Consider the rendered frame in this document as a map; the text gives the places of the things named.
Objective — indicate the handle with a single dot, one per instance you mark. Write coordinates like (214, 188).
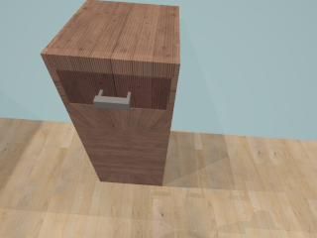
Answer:
(110, 102)

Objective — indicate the cabinet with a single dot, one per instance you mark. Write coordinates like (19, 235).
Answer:
(123, 146)

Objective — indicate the drawer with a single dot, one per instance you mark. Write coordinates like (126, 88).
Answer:
(149, 92)

